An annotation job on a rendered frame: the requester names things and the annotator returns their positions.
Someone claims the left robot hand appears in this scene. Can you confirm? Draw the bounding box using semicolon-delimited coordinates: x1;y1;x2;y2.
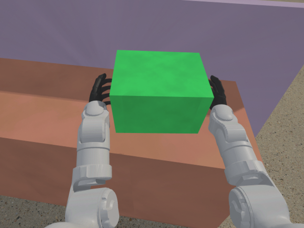
89;73;112;105

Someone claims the robot right forearm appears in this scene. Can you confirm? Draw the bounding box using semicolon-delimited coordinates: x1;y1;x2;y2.
208;104;290;219

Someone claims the robot left upper arm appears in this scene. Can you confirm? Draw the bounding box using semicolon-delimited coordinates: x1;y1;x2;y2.
44;187;119;228

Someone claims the pedestal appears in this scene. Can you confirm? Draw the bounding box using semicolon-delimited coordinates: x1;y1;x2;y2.
0;58;263;228

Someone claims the carton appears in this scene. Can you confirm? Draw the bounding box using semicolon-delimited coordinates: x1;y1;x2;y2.
109;50;214;133

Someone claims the robot left forearm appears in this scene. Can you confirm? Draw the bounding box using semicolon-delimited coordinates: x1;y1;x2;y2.
65;101;112;215

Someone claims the right robot hand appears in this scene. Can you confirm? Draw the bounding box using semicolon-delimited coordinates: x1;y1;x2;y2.
209;75;227;110

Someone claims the robot right upper arm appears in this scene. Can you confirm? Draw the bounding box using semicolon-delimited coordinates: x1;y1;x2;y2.
228;184;304;228

